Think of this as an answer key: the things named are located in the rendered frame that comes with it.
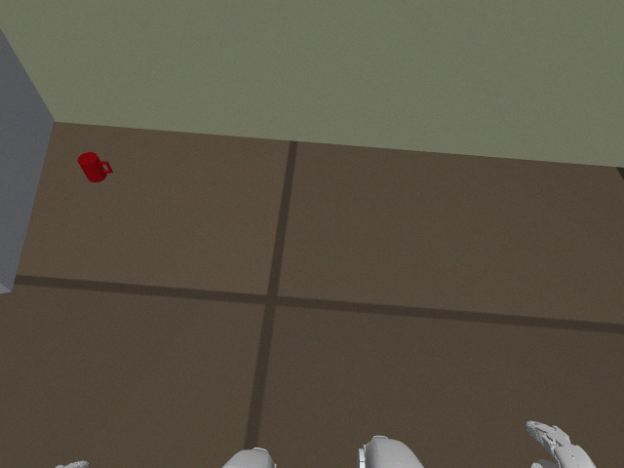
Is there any right robot hand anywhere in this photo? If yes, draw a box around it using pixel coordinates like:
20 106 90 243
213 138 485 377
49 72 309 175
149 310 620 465
526 421 597 468

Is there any mug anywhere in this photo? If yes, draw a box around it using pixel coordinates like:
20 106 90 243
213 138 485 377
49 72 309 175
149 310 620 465
78 152 113 182

